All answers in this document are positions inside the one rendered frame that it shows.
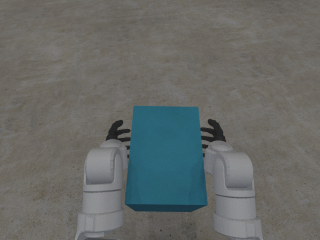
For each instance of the robot right forearm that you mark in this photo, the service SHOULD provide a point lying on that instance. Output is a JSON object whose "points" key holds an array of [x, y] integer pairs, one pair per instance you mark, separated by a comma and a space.
{"points": [[233, 180]]}

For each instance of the left robot hand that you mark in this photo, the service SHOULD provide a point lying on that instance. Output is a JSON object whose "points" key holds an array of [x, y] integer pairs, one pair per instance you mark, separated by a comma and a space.
{"points": [[113, 133]]}

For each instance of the carton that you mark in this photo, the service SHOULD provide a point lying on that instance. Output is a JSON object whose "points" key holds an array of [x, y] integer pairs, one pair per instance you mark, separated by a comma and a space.
{"points": [[166, 165]]}

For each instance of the right robot hand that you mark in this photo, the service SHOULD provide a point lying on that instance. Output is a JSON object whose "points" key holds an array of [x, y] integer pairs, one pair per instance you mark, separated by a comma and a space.
{"points": [[217, 133]]}

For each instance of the robot left forearm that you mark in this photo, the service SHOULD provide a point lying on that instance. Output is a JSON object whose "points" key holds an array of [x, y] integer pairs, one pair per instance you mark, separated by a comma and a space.
{"points": [[102, 210]]}

